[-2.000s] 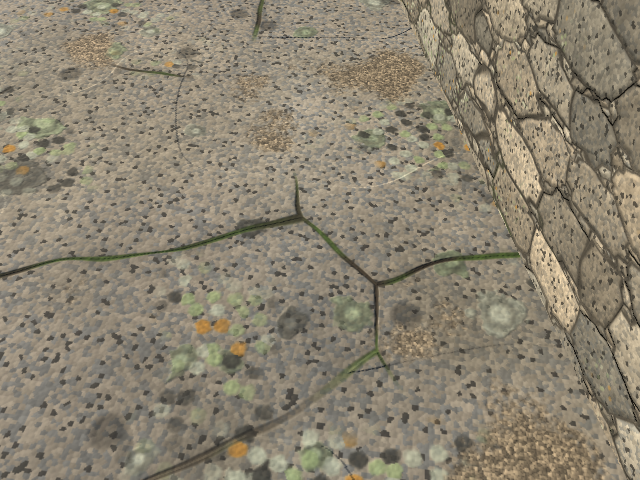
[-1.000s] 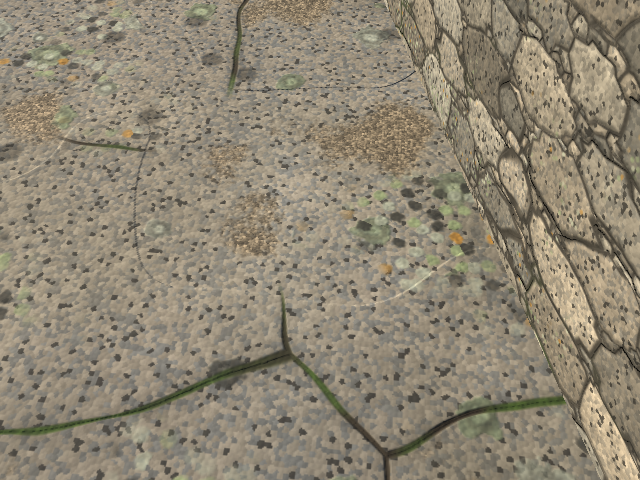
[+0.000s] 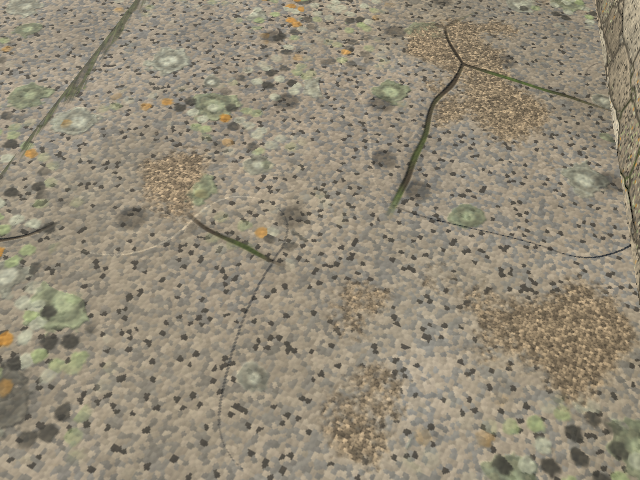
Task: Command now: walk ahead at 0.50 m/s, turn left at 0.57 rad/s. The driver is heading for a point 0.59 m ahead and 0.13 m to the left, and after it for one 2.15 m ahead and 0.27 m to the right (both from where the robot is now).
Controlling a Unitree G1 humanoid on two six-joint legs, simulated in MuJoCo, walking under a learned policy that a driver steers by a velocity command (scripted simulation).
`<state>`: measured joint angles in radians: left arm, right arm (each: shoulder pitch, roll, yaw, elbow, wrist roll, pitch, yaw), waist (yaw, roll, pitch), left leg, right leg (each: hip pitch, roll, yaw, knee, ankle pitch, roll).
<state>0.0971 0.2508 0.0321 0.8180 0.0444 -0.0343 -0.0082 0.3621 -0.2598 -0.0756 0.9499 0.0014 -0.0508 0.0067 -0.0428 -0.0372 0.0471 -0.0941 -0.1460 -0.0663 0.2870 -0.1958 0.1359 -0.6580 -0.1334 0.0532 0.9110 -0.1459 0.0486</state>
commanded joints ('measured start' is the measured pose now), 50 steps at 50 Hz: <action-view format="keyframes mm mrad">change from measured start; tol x32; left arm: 1 -91 72 11 -81 -4 -5 -1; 12 308 298 64 -37 9 -72 26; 50 238 49 27 52 -20 57 3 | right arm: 1 64 -156 -31 -39 -3 -8 -3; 31 -382 -63 30 -288 -51 45 88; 38 65 -236 -28 -196 -24 20 1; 50 -137 -83 32 -107 -6 -16 -41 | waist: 1 -23 96 8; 10 78 113 -67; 13 91 -360 -406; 31 73 -45 41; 37 -3 345 -372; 50 81 123 -64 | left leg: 1 36 242 -223 -83 316 101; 10 28 231 -289 200 585 18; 14 -514 78 -61 949 -289 -49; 33 -369 129 190 349 15 -13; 36 153 166 29 210 52 68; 37 459 552 -485 185 421 228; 39 283 535 -320 124 833 207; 50 -4 366 156 -22 767 22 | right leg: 1 -44 42 -40 -117 99 14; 10 419 153 -33 -438 4 -66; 13 965 -299 684 -649 -298 -230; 30 534 -128 -195 -745 244 -156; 35 615 -140 -284 -228 795 -130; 36 437 -109 -288 56 500 -103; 37 56 69 -259 455 -485 -44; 50 167 88 -60 49 -34 -48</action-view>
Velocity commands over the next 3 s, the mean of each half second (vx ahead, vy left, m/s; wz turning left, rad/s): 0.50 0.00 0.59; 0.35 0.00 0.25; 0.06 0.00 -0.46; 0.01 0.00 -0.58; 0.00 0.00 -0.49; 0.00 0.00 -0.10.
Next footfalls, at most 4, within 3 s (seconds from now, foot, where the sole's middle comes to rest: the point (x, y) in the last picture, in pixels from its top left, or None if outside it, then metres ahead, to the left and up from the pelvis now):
0.22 right None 0.32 -0.13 -0.78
0.72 left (228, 467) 0.50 0.16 -0.78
1.26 right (286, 403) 0.63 0.05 -0.78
1.72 left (193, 421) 0.60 0.24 -0.78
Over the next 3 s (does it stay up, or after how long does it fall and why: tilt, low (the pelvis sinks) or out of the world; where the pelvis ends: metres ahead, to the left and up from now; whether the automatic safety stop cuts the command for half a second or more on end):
stays up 0.55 0.14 0.00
